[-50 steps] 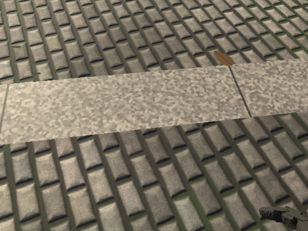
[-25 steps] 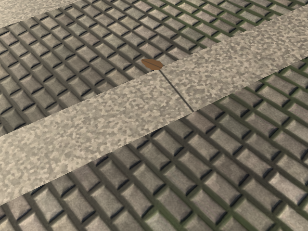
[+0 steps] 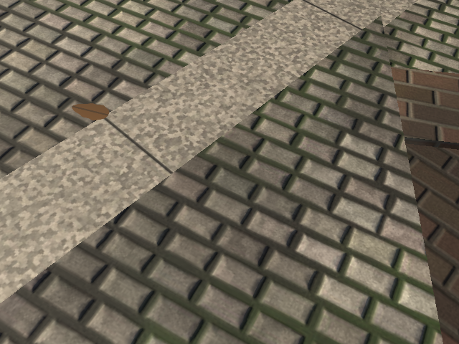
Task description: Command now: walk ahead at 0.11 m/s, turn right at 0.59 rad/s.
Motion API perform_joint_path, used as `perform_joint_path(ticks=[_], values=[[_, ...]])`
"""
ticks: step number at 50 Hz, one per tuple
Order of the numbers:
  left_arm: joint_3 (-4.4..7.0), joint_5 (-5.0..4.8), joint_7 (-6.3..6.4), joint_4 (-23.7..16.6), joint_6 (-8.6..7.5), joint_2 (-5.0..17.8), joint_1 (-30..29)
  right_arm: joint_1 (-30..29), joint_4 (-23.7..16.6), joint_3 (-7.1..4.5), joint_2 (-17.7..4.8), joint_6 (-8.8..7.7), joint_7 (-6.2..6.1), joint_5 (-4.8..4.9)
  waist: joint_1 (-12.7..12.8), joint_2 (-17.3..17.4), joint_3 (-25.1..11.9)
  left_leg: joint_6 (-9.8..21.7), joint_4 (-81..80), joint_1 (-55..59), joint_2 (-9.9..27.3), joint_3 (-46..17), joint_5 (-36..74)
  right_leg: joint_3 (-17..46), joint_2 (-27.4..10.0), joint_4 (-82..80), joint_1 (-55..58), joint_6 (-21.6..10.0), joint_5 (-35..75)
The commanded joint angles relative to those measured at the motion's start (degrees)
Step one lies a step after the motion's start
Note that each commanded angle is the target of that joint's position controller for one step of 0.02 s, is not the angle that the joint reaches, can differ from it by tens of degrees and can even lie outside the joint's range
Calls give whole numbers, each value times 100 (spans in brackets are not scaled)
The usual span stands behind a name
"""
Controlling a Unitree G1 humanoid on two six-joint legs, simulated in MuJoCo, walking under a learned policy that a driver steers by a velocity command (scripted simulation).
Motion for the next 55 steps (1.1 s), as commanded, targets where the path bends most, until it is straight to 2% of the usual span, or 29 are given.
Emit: perform_joint_path(ticks=[1, 4, 8, 10, 11, 12, 13, 14, 15, 16, 17, 18, 22, 24, 27, 31, 33, 34, 35, 36, 37, 38, 39, 40, 41, 44, 47, 51, 55], values=[[-12, -7, -66, -687, -105, 240, -531, 193, -303, -267, -1104, -19, -54, 41, -377, 1255, -583, 1207, -987, 1221, 1454, -1097, 222, -247, -334, -669, -671, 59, 160], [-82, 32, -164, -794, -178, 175, -617, 195, -325, -333, -1333, -79, 28, 97, -408, 1288, -423, 1126, -1261, 908, 1572, -961, -691, -512, -457, -1465, -171, -146, 67], [-68, 16, -241, -710, -246, 214, -328, 170, -287, -369, -1443, -192, 212, 233, -214, 1173, -240, 997, -1206, 401, 1619, -578, -894, -854, -366, -2561, 834, -541, 243], [-28, 8, -246, -419, -267, 190, 331, 52, -252, -328, -1301, -203, 267, 302, 170, 952, -328, 790, -584, -99, 1452, -171, -934, -1130, -119, -3383, 1929, -756, 709], [91, -23, -203, -195, -273, 390, 957, 109, -227, -237, -1021, -226, 284, 245, 419, 593, -565, 571, 320, -635, 1192, 201, -746, -990, -15, -3541, 2920, -934, 622], [260, -48, -125, -68, -302, 906, 1765, -126, -404, -85, -582, -264, 310, 47, 732, -756, -736, 81, 2608, -1898, 635, 813, -1267, 820, -1143, -4107, 3928, -1396, 420], [311, 0, -184, -273, -466, 1505, 1733, -527, -905, -53, -504, -414, 307, 23, 628, -1617, -703, -146, 3989, -3925, -311, 155, -2213, 3793, -2246, -4923, 4344, -2559, -634], [165, 38, -234, -315, -617, 930, 1579, -740, -904, -151, -963, -551, 344, 191, 723, -835, -485, -35, 4528, -4269, 102, -514, -1955, 3691, -2317, -5162, 4170, -2632, -948], [46, 71, -233, -330, -712, 616, 1326, -639, -852, -193, -1108, -639, 403, 267, 501, -739, -174, 109, 4355, -4201, 297, -576, -1327, 3105, -2103, -5131, 3867, -2410, -615], [-9, 65, -217, -386, -739, 461, 1083, -471, -694, -202, -1103, -674, 413, 176, 339, -381, -32, 104, 4070, -3961, 434, -552, -836, 2513, -1810, -5072, 3588, -2196, -90], [-49, 43, -185, -408, -721, 397, 895, -459, -651, -215, -1131, -694, 415, 45, 242, -327, 37, 41, 3625, -3724, 467, -523, -478, 2101, -1617, -5088, 3364, -2052, 583], [-73, 72, -136, -453, -709, 396, 839, -449, -625, -220, -1095, -695, 433, 2, 166, -362, 10, -29, 3357, -3398, 439, -486, -160, 1811, -1446, -5136, 3164, -1955, 1092], [-49, 88, 7, -332, -725, 498, 935, -684, -578, -56, -678, -634, 475, 33, 216, -238, -34, -303, 1979, -2768, 176, -210, 1070, 844, -1089, -5188, 2757, -1732, 2386], [-37, 78, 34, -193, -734, 535, 1120, -1031, -670, 20, -552, -627, 504, 76, 372, -312, 55, -323, 1317, -2409, 58, -138, 1613, 646, -1015, -5232, 2496, -1638, 2335], [-22, 37, 24, 42, -759, 560, 1390, -1422, -827, 50, -574, -645, 554, 138, 506, -302, 276, -196, 799, -2230, 10, -181, 1920, 723, -1191, -5300, 2492, -1622, 2122], [13, 15, 38, 246, -711, 579, 1412, -1296, -855, -7, -762, -693, 598, 133, 335, -392, 286, 128, 440, -2106, -6, -218, 1521, 780, -1483, -4938, 3149, -1473, 2971], [32, 51, 50, 259, -650, 652, 1344, -693, -731, -127, -976, -681, 532, 107, 13, -531, -250, 356, 484, -1182, -331, 106, 1039, 643, -1355, -4055, 3379, -1345, 5088], [-13, 74, 55, 253, -610, 581, 1296, 86, -552, -226, -1150, -657, 473, 96, -402, -478, -816, 550, 459, -39, -391, 214, 1151, 420, -1092, -3039, 3144, -1191, 5799], [-121, 167, 63, 165, -592, 345, 1339, 1122, -412, -277, -1389, -633, 421, 23, -806, -116, -1666, 937, 791, 1824, 478, -737, 1156, 381, -845, -1442, 1981, -1017, 4558], [-311, 72, 3, 116, -674, -372, 2247, 1712, -192, -385, -1804, -613, 451, -6, -374, 1798, -2699, 1985, 174, 3810, 2007, -3880, -544, 268, 301, 957, -171, -563, 158], [-249, -43, -8, 189, -768, 149, 1850, 1625, -166, -231, -1209, -639, 479, 146, -610, 1571, -2502, 1879, -748, 3615, 2005, -4820, -1510, 811, 288, 1575, -783, -589, -830], [-148, -173, -35, 7, -815, 459, 1111, 1179, -197, -162, -1001, -620, 432, 155, -613, 1193, -1415, 1605, -832, 2775, 1869, -3812, -1466, 632, -43, 1679, -1198, -630, -475], [-192, -114, -31, -92, -868, 426, 711, 853, -250, -126, -912, -591, 391, 95, -471, 612, -961, 1434, -899, 1947, 1656, -3126, -880, 409, -348, 1395, -1045, -684, -43], [-181, 9, -38, -145, -902, 364, 461, 643, -247, -97, -823, -578, 382, 37, -303, 407, -558, 1382, -1008, 1224, 1436, -2631, -210, 261, -555, 992, -927, -682, 234], [-166, 50, -52, -125, -884, 305, 546, 545, -266, -56, -736, -602, 368, -46, -109, 505, -491, 1362, -1162, 790, 1277, -2315, 177, 267, -726, 776, -613, -695, 455], [-243, 62, -70, -42, -777, -5, 746, 534, -165, -54, -745, -665, 352, 56, 100, 700, -369, 1509, -1531, 237, 1174, -1747, 739, 114, -883, 151, -389, -564, 488], [-320, 150, -68, -237, -780, -132, 165, 639, -75, -101, -954, -667, 308, 104, -13, 581, -119, 1484, -1773, 102, 1079, -1229, 1107, -49, -971, -859, -659, -400, 1281], [-382, 101, -162, -398, -887, -260, -655, 948, 38, -114, -1094, -590, 280, 171, -340, 521, -11, 1194, -1725, 169, 806, -627, 1349, -334, -716, -2423, -268, -370, 2628], [-337, 32, -276, -599, -935, -146, -1185, 1378, 245, -132, -1197, -456, 269, 214, -491, 585, 74, 1065, -1442, 923, 1146, -754, 1402, -313, -575, -3083, -337, -522, 2624]])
